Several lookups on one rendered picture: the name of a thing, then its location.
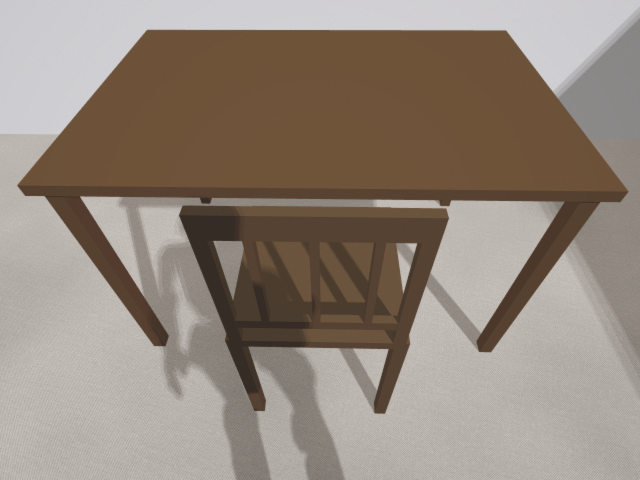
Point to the chair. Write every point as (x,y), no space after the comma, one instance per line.
(316,277)

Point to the table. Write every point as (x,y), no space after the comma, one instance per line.
(325,114)

